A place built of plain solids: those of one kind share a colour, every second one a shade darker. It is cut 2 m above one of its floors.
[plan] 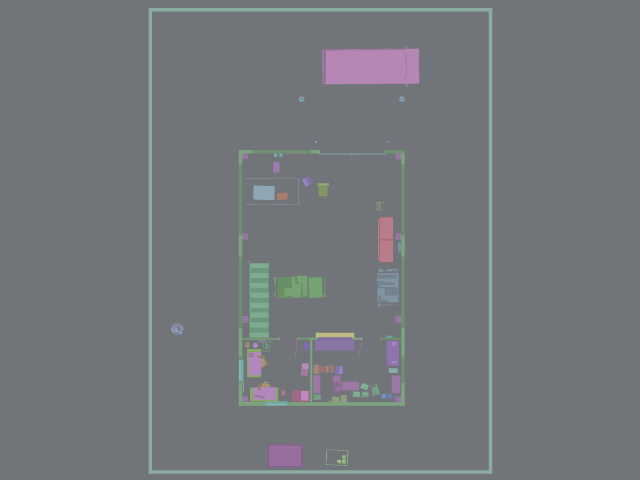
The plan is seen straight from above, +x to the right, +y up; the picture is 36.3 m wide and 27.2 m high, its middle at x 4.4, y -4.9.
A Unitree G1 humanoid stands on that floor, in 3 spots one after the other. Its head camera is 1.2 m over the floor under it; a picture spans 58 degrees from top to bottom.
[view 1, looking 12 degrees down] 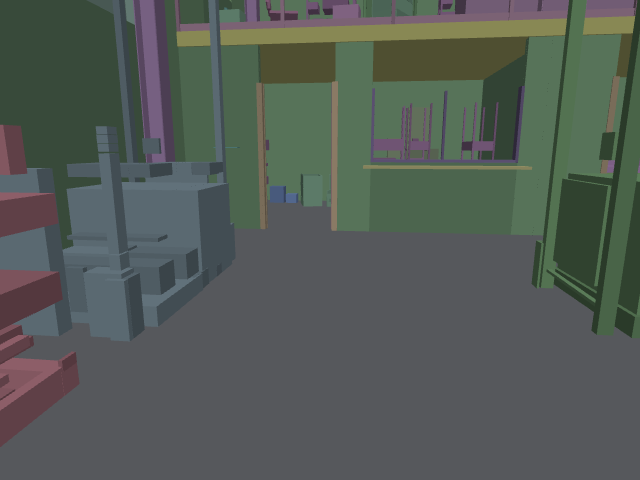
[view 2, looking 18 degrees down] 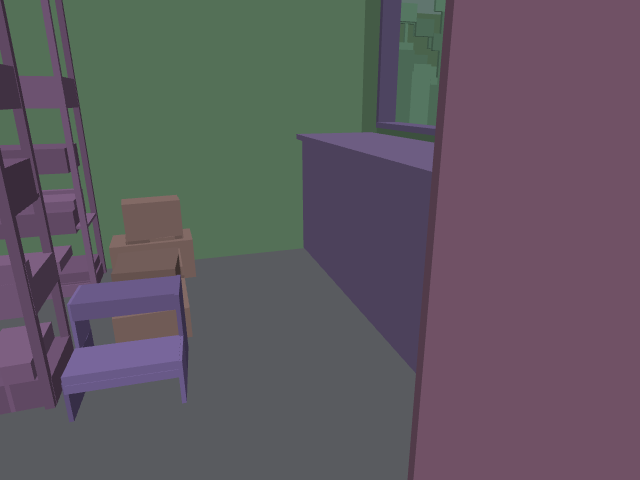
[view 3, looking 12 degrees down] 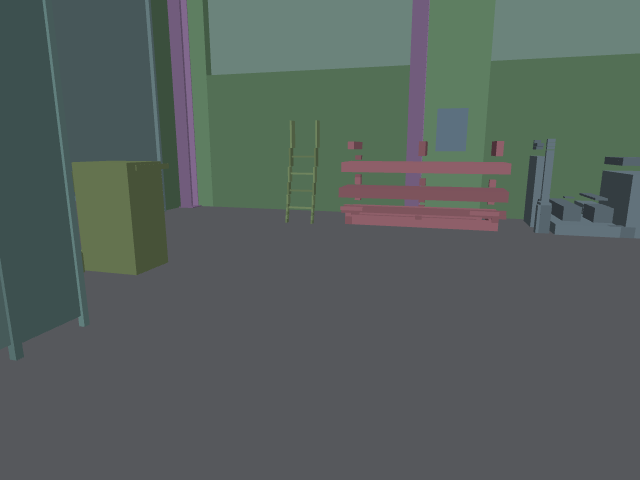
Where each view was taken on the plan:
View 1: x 6.20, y -4.15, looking -83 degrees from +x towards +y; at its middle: ground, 5.77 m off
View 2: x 7.30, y -12.00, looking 162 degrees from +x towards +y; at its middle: hatch_counter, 3.00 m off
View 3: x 0.95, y -5.24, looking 16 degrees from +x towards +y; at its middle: ground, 5.77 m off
